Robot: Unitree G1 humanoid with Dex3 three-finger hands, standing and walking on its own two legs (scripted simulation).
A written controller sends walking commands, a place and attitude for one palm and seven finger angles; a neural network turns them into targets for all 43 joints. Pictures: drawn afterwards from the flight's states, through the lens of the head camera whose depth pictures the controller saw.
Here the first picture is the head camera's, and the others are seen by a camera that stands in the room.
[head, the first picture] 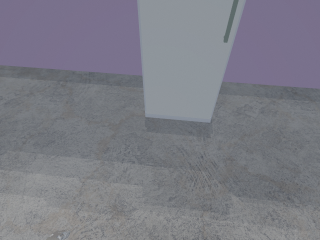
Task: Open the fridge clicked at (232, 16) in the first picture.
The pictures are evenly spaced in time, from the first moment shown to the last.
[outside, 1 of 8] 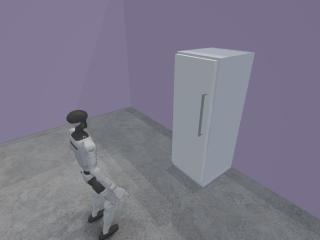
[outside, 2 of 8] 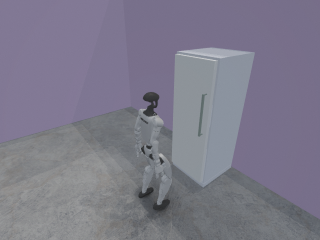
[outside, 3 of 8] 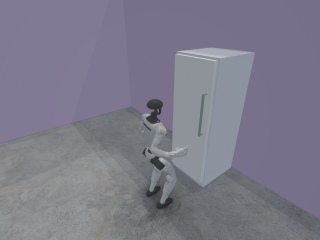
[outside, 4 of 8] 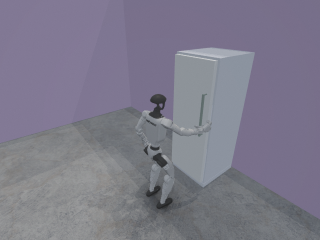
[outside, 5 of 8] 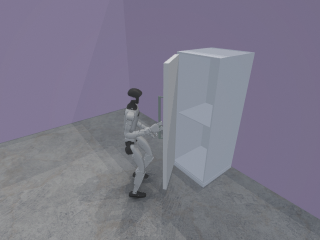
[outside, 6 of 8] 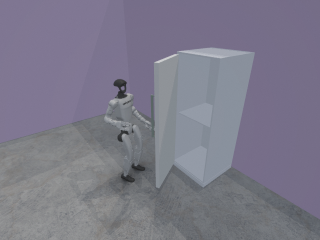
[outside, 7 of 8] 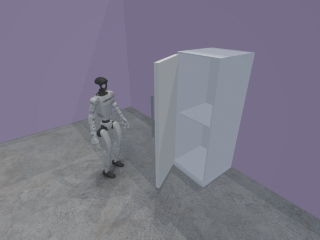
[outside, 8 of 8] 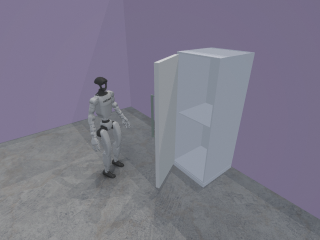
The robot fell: no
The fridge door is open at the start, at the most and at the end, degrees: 0 68 62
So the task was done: yes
